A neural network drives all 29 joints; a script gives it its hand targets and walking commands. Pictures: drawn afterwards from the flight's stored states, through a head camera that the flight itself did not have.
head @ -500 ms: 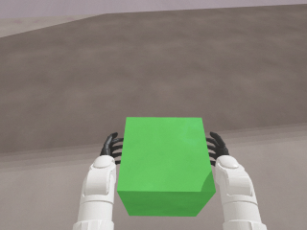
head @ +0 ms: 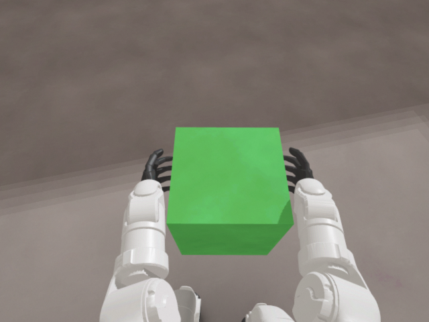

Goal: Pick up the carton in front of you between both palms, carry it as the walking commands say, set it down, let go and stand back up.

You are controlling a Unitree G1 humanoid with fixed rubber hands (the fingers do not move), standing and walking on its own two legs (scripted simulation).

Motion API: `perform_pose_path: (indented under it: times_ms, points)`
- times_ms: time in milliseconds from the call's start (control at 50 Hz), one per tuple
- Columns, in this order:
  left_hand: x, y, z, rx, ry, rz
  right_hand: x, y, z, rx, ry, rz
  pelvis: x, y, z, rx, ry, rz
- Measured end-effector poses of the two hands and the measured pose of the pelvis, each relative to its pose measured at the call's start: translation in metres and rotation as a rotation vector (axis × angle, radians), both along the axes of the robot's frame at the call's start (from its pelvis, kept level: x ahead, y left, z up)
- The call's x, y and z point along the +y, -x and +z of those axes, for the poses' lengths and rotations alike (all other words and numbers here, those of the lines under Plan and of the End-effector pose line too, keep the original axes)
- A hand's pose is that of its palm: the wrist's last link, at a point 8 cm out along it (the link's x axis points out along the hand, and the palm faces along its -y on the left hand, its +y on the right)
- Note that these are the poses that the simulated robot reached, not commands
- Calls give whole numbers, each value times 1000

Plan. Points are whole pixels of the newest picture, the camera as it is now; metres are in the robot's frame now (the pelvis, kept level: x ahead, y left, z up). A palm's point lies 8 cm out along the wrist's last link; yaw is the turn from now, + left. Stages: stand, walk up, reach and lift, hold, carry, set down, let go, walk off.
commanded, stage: set down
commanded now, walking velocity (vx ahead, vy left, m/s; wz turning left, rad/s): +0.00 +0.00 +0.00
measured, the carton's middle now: (225, 197) +0.36 +0.02 -0.08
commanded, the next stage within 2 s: none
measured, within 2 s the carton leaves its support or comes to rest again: neither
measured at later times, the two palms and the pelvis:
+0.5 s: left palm (160, 200) +0.39 +0.19 -0.20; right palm (271, 196) +0.42 -0.11 -0.19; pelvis -0.02 -0.01 -0.12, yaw -2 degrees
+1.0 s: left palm (159, 207) +0.43 +0.23 -0.35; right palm (250, 206) +0.45 -0.07 -0.35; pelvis -0.04 +0.00 -0.25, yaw -5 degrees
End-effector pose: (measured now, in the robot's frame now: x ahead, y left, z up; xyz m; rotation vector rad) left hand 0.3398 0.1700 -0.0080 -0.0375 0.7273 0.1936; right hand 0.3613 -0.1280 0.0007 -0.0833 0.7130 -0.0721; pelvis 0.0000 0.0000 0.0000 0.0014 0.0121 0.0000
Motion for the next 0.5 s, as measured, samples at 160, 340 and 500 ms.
perform_pose_path:
  times_ms: [160,340,500]
  points:
    - [4,-15,-92,-6,-29,-28,4,-13,-92,-7,13,1,6,13,-32,269,18,3]
    - [8,-33,-161,-72,-8,0,8,-34,-160,-69,-41,-23,2,18,-86,529,17,-21]
    - [21,-52,-188,-52,-3,19,21,-57,-186,-49,-68,-35,-6,21,-124,616,22,-20]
